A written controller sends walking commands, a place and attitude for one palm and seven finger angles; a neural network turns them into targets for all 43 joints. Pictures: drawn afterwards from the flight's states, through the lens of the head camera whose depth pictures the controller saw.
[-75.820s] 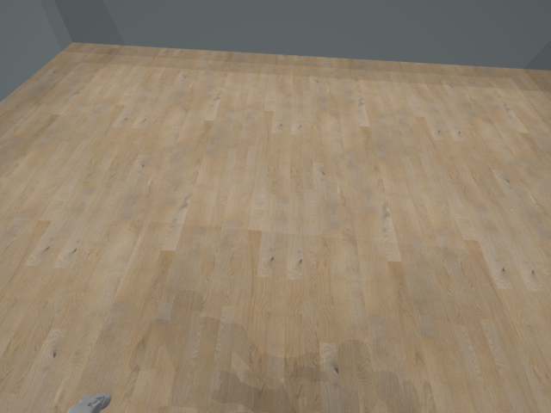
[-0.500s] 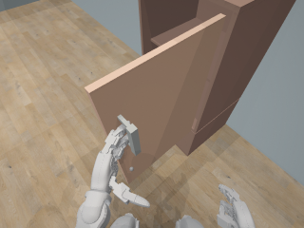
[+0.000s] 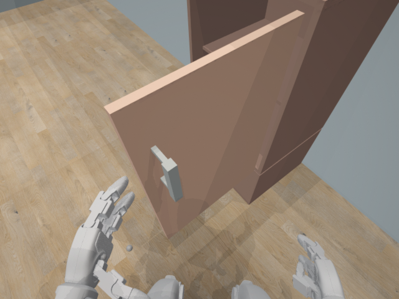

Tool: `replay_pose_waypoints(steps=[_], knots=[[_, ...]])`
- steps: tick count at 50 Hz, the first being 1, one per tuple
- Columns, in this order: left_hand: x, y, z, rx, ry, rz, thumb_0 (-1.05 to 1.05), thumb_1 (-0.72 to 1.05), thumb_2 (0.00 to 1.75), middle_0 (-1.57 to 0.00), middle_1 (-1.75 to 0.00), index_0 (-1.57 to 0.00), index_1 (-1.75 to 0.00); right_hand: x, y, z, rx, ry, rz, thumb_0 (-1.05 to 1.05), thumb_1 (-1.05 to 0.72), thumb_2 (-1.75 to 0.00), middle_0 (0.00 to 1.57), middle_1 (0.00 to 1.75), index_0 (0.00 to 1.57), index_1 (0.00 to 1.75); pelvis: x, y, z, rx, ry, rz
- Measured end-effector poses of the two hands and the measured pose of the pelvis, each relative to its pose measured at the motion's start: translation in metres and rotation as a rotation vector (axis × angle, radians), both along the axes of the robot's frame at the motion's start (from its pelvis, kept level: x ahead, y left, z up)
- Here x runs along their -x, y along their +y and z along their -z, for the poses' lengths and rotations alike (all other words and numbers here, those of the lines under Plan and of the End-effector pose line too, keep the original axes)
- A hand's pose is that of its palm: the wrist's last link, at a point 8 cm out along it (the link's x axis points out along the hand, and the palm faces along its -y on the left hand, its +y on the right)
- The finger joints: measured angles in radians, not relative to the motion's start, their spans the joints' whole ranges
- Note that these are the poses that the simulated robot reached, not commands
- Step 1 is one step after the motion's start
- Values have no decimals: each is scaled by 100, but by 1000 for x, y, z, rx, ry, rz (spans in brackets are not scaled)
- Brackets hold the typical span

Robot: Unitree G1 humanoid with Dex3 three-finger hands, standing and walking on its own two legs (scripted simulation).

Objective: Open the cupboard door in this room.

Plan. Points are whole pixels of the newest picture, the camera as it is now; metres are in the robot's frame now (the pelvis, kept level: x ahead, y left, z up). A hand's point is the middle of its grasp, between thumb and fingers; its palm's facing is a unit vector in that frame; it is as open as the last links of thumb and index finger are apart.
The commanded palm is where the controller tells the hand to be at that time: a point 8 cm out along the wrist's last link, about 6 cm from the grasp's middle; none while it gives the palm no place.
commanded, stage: draw the hand back to the body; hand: left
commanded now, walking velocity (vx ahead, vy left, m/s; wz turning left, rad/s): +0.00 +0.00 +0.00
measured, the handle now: (167, 174) +0.33 +0.09 +0.07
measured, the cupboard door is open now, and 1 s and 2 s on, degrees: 92 92 92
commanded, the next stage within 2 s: step back with the hand held close in 1.68 s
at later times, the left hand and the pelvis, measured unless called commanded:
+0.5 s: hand (91, 246) +0.19 +0.17 +0.12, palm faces -0.05 -1.00 -0.06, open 16.3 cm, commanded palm +0.16 +0.23 +0.13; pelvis +0.00 +0.02 +0.03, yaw +0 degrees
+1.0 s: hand (11, 213) +0.21 +0.25 +0.19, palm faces +0.30 -0.87 -0.38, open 12.7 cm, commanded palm +0.16 +0.29 +0.21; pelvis +0.02 +0.03 +0.08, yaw -1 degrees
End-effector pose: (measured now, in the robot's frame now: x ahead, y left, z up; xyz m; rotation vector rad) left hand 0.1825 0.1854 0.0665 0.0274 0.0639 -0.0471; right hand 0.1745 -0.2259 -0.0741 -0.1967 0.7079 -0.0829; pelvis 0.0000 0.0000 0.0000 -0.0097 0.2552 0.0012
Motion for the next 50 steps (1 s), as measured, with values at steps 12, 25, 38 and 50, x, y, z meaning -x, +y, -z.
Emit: replay_pose_waypoints(steps=[12,25,38,50], knots=[[1,7,-11,-7,-32,33,-2,-50,30,-15,-31,-15,-30,9,6,-5,5,-23,17,1,-90,-90,20,30,20,30,7,7,0,11,-21,4],[12,36,-57,-29,-37,9,-2,-50,30,-15,-30,-15,-30,8,22,-39,-13,-84,17,1,-90,-90,20,30,20,30,-1,18,-27,19,-94,3],[21,72,-96,-267,20,-206,-2,-31,38,-16,-31,-16,-30,-8,34,-65,11,-105,10,1,-90,-90,20,30,20,30,-10,25,-53,17,-182,6],[12,101,-140,-378,-35,-351,-1,8,55,-18,-31,-17,-30,-14,45,-77,4,-73,-30,1,-90,-90,20,30,20,30,-20,29,-78,7,-274,12]])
